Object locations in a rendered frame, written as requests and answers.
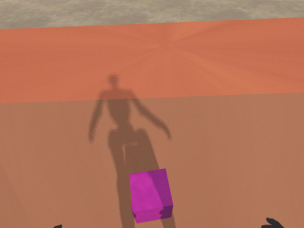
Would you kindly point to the right robot hand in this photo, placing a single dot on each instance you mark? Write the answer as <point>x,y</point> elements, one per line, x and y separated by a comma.
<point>275,224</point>

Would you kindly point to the carton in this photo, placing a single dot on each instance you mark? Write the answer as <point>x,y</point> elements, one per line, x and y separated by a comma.
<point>150,195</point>

